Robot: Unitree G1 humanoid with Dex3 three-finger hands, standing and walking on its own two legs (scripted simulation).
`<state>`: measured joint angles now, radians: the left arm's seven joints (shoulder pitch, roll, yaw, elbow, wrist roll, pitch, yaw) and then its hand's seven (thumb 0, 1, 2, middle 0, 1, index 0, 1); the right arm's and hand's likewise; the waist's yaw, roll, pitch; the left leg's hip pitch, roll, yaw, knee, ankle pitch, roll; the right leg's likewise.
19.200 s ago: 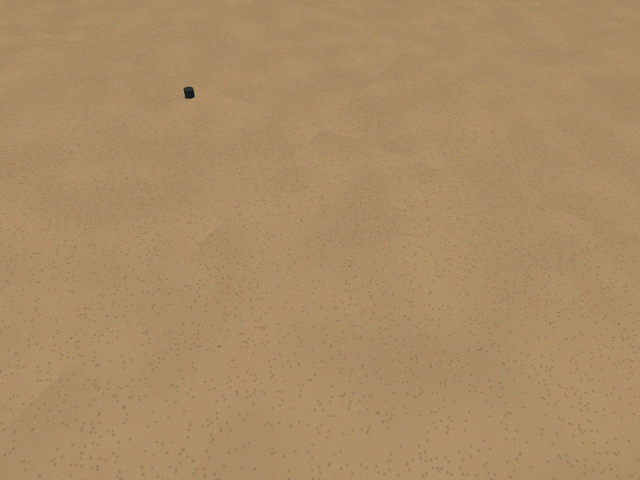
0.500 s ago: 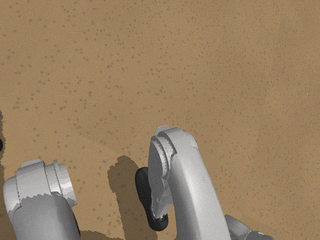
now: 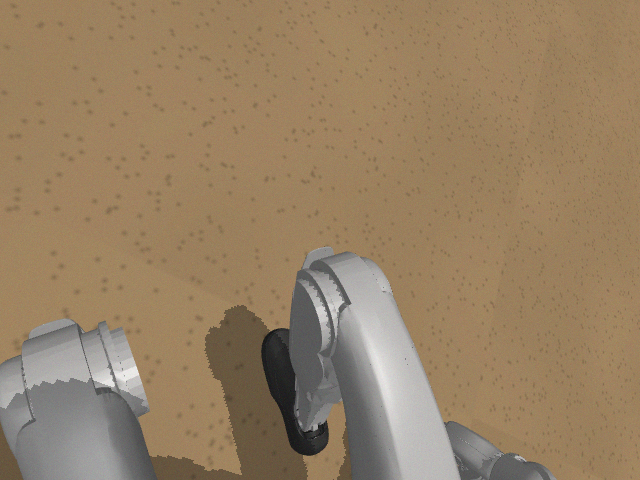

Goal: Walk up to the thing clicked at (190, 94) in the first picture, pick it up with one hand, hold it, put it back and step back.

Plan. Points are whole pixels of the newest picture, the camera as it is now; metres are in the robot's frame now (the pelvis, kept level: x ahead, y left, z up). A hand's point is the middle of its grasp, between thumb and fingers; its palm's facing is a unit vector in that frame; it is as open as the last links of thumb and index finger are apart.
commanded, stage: close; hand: left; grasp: from above
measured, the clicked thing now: out of the picture +0.38 +0.29 -0.27
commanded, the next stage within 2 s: settle in 1.16 s
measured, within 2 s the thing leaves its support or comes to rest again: leaves its support in 1.62 s
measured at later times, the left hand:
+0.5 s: hand out of the picture +0.38 +0.29 -0.25, palm faces -0.43 -0.16 -0.89, open 10.3 cm
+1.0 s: hand out of the picture +0.39 +0.29 -0.25, palm faces -0.43 -0.17 -0.89, open 7.9 cm
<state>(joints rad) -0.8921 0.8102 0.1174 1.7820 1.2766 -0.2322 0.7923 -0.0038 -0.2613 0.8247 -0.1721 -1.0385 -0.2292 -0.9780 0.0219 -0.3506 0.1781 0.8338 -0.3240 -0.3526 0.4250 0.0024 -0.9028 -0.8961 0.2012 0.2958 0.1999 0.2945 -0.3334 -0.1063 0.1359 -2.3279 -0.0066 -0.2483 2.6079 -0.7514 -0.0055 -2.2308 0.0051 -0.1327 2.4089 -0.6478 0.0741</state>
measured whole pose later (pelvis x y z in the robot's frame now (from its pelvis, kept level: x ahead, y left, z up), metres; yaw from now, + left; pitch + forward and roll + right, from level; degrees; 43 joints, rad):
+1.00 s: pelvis +0.00 +0.00 +0.00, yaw +0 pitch +26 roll -14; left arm -0.89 0.83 0.14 1.78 1.29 -0.26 0.79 -0.02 0.28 0.52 -0.49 -0.87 -0.68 -0.77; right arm 0.04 -0.35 0.20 0.80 -0.33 -0.33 0.40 0.00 -0.90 -0.89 0.20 0.30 0.20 0.29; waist -0.34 -0.10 0.14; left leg -2.32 0.00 -0.25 2.59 -0.74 -0.01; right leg -2.23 0.01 -0.14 2.39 -0.63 0.07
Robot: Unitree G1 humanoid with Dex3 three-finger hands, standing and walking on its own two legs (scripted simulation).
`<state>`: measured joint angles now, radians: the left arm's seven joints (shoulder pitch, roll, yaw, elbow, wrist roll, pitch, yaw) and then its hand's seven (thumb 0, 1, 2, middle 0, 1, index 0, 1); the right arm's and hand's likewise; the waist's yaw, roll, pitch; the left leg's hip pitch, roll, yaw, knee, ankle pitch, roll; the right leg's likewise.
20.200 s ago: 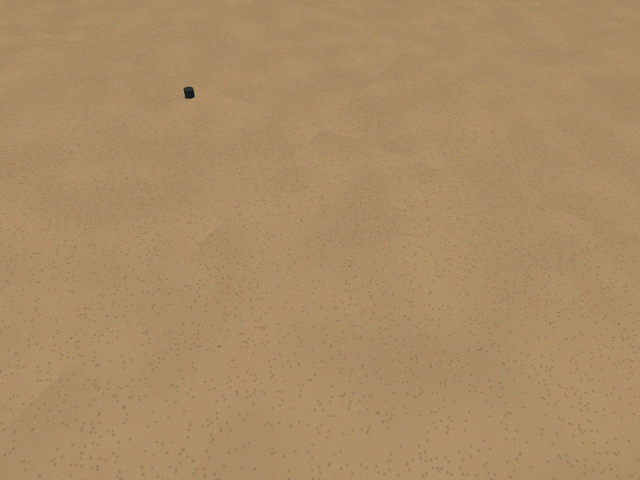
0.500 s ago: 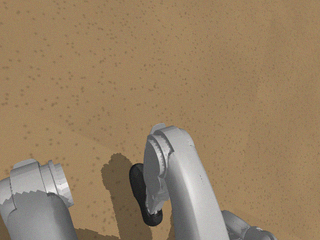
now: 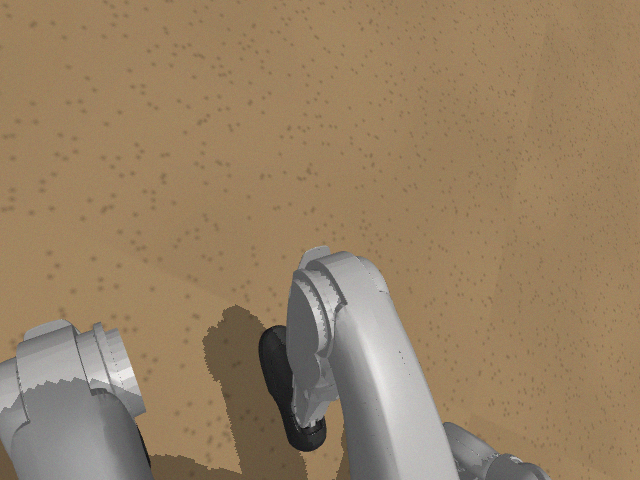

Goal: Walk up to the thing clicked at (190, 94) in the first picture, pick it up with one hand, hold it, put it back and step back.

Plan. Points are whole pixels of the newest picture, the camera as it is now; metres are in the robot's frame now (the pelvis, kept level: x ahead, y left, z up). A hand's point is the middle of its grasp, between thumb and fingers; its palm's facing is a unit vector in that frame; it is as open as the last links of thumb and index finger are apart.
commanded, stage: close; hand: left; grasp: from above
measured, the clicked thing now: out of the picture +0.41 +0.31 -0.27
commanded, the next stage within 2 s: settle in 0.16 s
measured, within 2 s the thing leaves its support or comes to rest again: leaves its support in 0.62 s
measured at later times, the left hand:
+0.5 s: hand out of the picture +0.39 +0.29 -0.25, palm faces -0.42 -0.19 -0.89, open 6.3 cm
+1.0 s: hand out of the picture +0.37 +0.31 -0.16, palm faces -0.44 -0.14 -0.89, open 6.2 cm
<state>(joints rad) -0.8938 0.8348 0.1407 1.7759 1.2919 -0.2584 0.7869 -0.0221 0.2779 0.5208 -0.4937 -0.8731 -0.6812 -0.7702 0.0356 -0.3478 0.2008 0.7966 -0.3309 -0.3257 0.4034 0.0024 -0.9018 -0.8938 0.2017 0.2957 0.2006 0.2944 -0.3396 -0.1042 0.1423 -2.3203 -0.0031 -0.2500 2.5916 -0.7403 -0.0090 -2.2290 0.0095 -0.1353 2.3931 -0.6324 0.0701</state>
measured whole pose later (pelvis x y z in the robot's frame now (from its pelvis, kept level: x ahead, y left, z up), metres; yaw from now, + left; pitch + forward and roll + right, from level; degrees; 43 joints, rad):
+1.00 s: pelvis +0.00 -0.01 +0.03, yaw +5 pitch +32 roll -8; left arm -0.80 0.63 0.10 1.49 1.24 -0.21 0.53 -0.11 0.37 0.34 -0.60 -0.66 -0.96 -0.67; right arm 0.10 -0.32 0.00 0.81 -0.18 -0.20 0.33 0.00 -0.92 -0.90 0.20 0.30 0.20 0.29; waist -0.21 0.01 -0.08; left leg -2.30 -0.01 -0.15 2.44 -0.71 -0.02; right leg -2.25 -0.02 -0.06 2.33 -0.65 0.04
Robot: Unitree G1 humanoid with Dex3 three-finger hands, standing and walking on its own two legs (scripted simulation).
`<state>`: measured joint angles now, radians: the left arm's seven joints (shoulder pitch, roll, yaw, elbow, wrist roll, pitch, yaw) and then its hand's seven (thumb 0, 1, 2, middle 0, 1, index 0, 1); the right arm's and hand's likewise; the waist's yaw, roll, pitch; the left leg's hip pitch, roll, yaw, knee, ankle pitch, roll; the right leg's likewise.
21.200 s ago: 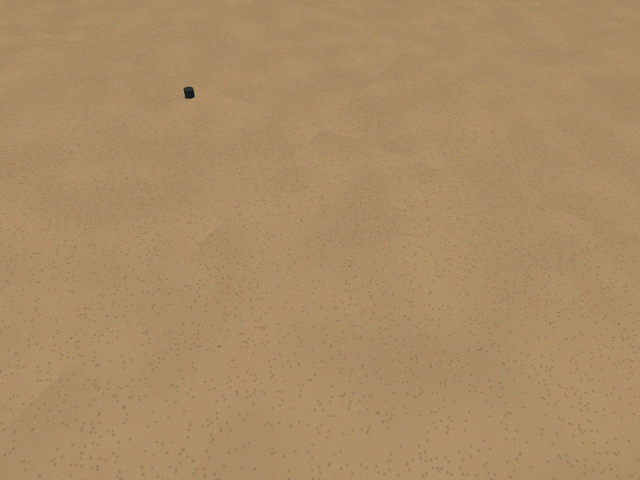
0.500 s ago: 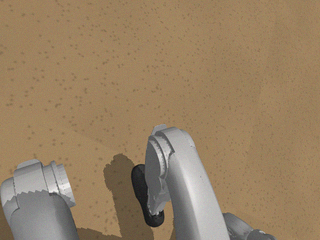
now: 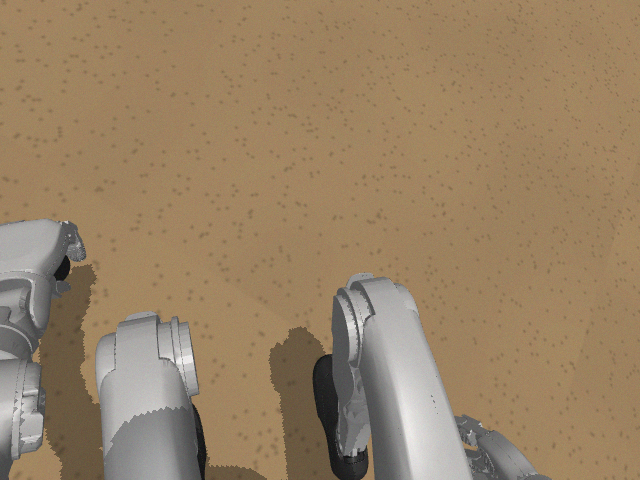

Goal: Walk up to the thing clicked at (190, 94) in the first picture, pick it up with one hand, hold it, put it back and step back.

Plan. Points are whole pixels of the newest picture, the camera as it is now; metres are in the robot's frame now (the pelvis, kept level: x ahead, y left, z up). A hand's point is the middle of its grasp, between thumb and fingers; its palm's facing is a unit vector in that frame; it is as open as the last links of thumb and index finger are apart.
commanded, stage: settle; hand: left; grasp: from above
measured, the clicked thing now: (40, 263) +0.42 +0.30 -0.21
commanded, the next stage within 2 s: lift in 0.22 s
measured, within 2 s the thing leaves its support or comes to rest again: neither
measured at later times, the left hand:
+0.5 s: hand (30, 262) +0.40 +0.28 -0.13, palm faces -0.43 -0.09 -0.90, open 5.8 cm
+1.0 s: hand out of the picture +0.35 +0.29 +0.01, palm faces -0.42 -0.09 -0.90, open 6.3 cm
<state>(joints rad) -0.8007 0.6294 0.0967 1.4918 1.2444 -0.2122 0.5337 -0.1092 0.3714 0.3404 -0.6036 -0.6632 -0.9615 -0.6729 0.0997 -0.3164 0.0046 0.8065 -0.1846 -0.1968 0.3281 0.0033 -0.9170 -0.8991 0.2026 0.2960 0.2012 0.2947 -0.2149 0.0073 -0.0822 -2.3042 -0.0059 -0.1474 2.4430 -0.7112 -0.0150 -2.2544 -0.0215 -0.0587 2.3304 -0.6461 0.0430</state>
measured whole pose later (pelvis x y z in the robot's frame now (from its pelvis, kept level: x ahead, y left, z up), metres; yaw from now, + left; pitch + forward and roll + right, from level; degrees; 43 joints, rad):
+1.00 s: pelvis -0.01 +0.00 +0.12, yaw +4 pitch +33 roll -5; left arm -0.49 0.51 -0.05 0.85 1.07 -0.10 0.21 -0.06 0.32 0.39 -0.61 -0.67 -0.98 -0.72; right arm 0.14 -0.28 -0.07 0.69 -0.02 -0.03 0.09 0.01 -0.92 -0.90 0.20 0.30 0.20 0.30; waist -0.08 0.05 -0.20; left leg -1.95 0.00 -0.08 2.03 -0.65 0.00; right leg -1.91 -0.04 -0.03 1.96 -0.61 0.04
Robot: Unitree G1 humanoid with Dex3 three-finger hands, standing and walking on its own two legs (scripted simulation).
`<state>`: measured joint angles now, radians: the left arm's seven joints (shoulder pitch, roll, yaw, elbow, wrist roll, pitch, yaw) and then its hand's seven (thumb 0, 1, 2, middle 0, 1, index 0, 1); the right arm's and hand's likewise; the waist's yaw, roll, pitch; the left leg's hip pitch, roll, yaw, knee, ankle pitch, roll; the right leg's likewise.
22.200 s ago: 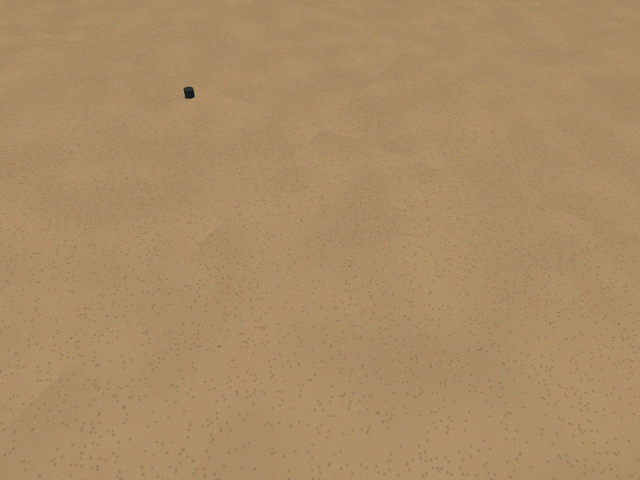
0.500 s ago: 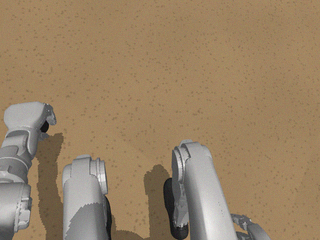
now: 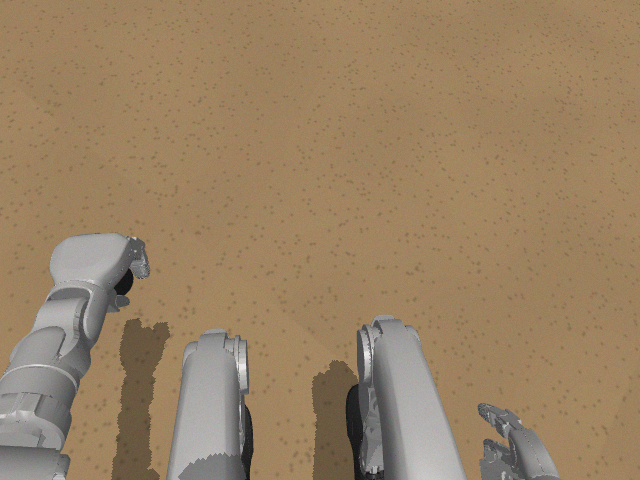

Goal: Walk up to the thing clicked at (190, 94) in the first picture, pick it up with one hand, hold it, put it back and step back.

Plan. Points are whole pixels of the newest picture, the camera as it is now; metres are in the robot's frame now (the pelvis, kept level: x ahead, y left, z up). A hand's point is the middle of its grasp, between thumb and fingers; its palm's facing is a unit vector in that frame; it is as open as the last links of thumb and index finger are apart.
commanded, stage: lift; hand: left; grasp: from above
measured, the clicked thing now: (107, 276) +0.40 +0.27 -0.14
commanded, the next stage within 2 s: hold in 1.04 s
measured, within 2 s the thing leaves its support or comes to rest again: neither
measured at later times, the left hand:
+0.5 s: hand (35, 252) +0.35 +0.24 +0.09, palm faces -0.41 -0.09 -0.91, open 6.3 cm
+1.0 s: hand out of the picture +0.37 +0.23 +0.19, palm faces -0.44 -0.09 -0.89, open 6.4 cm
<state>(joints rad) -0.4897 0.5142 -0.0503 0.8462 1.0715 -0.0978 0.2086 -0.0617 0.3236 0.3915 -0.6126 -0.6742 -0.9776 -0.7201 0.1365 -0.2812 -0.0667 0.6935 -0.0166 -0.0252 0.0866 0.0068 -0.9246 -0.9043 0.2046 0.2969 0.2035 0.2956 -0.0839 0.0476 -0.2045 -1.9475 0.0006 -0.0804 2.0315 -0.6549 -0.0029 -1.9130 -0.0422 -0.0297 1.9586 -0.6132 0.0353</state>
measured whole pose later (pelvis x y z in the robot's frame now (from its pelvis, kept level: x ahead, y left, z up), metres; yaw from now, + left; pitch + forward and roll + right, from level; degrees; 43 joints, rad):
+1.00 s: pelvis +0.06 +0.00 +0.28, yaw +1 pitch +11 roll -1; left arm -0.26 0.39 -0.19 0.75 0.99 0.04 0.13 -0.03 0.31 0.42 -0.57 -0.74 -0.95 -0.79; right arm 0.24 -0.25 -0.04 0.73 0.04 -0.01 -0.04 0.01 -0.92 -0.91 0.20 0.30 0.20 0.30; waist -0.05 0.03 -0.08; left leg -0.69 0.03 0.01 0.91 -0.41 -0.01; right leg -0.70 -0.02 0.00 0.88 -0.36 0.03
